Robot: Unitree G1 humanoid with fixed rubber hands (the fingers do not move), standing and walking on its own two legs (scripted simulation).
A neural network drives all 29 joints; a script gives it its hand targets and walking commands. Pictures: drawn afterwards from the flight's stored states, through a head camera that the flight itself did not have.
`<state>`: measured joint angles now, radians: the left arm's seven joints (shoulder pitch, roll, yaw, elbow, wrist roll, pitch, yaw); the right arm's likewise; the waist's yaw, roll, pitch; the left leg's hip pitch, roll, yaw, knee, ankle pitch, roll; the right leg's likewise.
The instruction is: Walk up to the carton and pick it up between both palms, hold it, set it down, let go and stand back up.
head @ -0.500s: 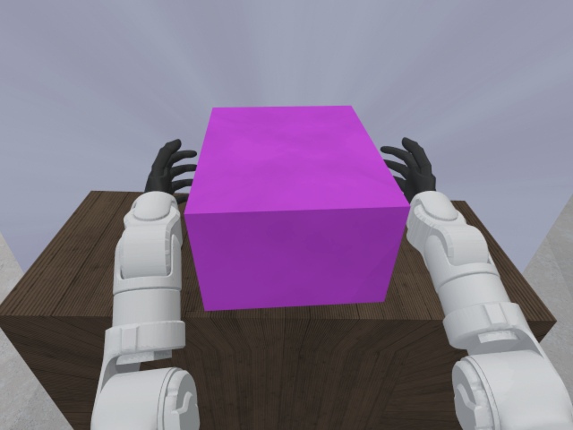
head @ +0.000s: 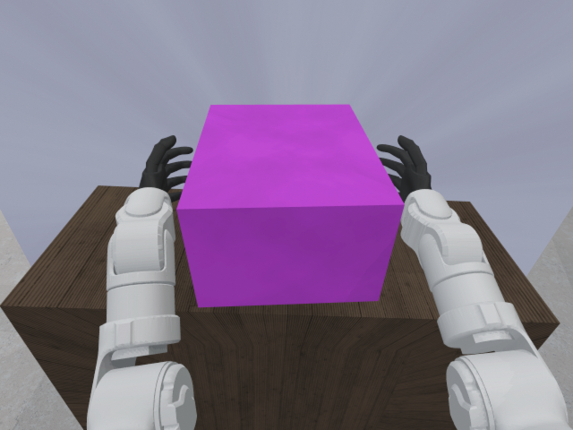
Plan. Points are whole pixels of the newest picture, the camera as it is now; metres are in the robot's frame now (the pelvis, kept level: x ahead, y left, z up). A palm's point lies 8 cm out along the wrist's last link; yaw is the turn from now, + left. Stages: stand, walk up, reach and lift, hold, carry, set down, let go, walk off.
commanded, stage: set down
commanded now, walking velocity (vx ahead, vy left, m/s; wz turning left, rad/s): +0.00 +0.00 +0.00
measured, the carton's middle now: (284, 191) +0.44 +0.01 +0.17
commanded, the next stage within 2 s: none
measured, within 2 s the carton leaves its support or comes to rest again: neither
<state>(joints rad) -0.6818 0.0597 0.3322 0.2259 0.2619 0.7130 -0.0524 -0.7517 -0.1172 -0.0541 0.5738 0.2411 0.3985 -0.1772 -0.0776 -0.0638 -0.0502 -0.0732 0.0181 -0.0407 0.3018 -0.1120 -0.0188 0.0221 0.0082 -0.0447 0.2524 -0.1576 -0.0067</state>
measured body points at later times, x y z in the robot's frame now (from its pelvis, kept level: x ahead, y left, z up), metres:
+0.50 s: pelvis +0.02 +0.00 +0.00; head -0.03 +0.04 +0.45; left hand +0.42 +0.19 +0.20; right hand +0.41 -0.16 +0.20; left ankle +0.04 +0.13 -0.75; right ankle +0.00 -0.11 -0.75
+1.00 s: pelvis +0.03 -0.01 +0.00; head -0.01 +0.02 +0.45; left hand +0.44 +0.17 +0.18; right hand +0.42 -0.18 +0.18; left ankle +0.04 +0.13 -0.75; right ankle +0.00 -0.11 -0.75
